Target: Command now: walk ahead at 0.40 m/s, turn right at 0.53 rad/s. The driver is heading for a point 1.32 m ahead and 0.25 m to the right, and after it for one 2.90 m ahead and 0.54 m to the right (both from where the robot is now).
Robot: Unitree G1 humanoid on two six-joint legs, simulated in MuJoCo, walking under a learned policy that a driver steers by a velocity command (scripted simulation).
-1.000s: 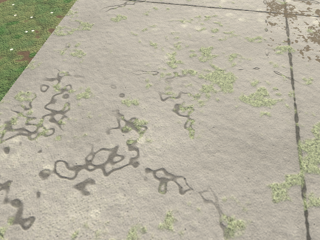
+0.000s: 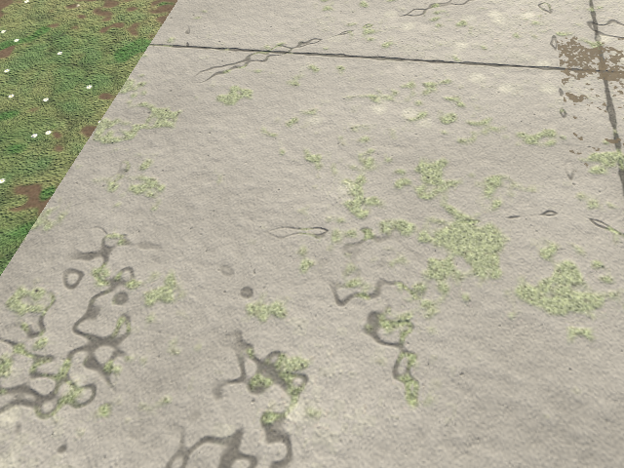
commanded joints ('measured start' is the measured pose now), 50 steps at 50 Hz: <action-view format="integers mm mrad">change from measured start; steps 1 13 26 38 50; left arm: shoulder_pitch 108 136 32 -227 -4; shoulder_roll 145 181 71 57 105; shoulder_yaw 34 50 12 -12 10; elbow -42 -64 -179 -273 -172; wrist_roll -11 -12 -13 0 23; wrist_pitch -31 -20 6 -13 -56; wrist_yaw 11 55 27 -22 -4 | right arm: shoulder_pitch -161 -260 11 141 93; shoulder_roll -102 -71 -67 -186 -75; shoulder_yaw -14 2 -8 -29 21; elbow -121 -148 -17 66 32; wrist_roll -8 4 -19 18 3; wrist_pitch -71 -71 -70 -31 -36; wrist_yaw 20 33 -5 2 7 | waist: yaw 49 30 -20 -77 -27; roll -133 -165 64 15 -104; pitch -18 42 5 81 -73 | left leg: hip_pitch -527 -93 232 397 -224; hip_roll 33 -43 238 256 122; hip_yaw -100 -110 -255 19 -113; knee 93 -486 -832 -801 142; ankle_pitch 67 488 285 564 192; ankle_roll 16 -10 210 169 14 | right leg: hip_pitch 436 170 -381 -311 158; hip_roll -286 -192 -145 -65 -230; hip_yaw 456 330 135 10 289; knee -293 -299 580 40 -365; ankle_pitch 246 304 4 217 375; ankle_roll -232 -111 40 3 -207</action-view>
